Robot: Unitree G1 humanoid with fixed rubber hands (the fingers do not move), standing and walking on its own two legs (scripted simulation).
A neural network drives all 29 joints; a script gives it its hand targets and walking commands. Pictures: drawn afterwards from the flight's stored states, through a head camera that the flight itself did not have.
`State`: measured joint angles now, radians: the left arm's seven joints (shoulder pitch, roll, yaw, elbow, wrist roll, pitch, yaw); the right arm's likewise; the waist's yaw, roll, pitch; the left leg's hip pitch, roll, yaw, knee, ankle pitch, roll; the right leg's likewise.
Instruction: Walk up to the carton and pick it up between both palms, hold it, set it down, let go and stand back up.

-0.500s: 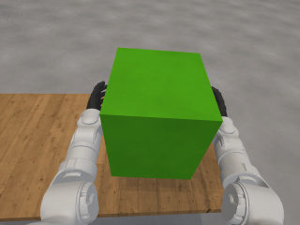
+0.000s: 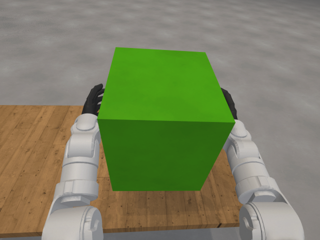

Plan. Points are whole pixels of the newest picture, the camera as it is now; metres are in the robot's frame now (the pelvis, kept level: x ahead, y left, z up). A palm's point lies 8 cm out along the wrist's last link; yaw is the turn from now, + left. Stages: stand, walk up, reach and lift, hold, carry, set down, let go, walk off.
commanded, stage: reach and lift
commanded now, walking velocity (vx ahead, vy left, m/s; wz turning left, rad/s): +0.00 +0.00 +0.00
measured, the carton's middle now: (159, 121) +0.42 +0.00 +0.11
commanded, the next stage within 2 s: hold in 1.48 s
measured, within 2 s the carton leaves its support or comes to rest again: neither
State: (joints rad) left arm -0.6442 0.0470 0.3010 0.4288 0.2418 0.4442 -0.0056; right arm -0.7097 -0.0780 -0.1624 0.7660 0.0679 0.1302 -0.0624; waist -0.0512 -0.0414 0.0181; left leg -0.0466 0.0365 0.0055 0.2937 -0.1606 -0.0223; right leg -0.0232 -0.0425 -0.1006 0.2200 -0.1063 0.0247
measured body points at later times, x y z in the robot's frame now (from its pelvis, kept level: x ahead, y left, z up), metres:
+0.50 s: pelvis -0.01 +0.00 +0.00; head -0.04 +0.03 +0.45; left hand +0.39 +0.17 +0.18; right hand +0.38 -0.17 +0.17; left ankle +0.01 +0.13 -0.75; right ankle +0.01 -0.13 -0.75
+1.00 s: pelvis -0.01 +0.00 +0.00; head -0.05 +0.02 +0.45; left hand +0.38 +0.17 +0.20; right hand +0.37 -0.18 +0.18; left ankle +0.01 +0.13 -0.75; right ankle +0.01 -0.13 -0.75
